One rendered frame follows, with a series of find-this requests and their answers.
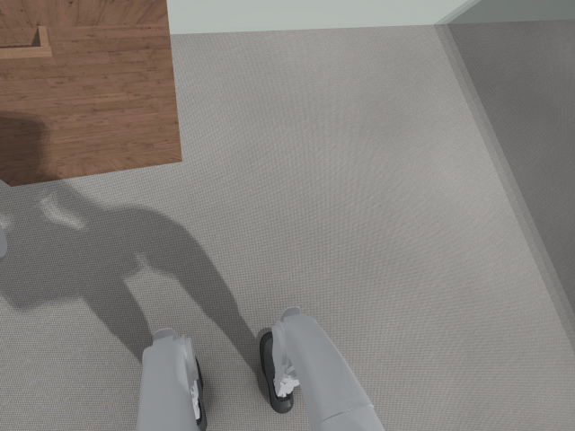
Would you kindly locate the right robot foot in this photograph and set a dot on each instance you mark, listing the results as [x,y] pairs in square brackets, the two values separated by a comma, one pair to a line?
[283,403]

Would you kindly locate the cabinet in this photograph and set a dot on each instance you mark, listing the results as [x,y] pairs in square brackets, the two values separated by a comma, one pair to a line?
[108,105]

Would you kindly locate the handle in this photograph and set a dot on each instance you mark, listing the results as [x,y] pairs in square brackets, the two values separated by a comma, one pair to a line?
[31,56]

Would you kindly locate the right robot thigh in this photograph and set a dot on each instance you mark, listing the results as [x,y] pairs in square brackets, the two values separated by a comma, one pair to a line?
[333,396]

